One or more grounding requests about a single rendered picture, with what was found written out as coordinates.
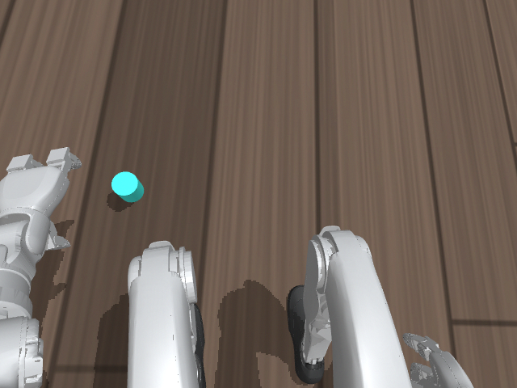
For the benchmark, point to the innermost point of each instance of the right robot hand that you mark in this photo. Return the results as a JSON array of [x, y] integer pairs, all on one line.
[[445, 371]]

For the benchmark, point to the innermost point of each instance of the tin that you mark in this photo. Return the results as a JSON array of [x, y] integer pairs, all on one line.
[[127, 186]]

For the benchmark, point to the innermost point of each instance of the left robot hand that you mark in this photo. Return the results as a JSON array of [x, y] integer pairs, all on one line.
[[29, 184]]

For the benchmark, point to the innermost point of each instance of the left robot arm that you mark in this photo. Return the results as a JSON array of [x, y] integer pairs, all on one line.
[[23, 236]]

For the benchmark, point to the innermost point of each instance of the right robot foot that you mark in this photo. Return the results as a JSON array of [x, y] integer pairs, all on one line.
[[306, 372]]

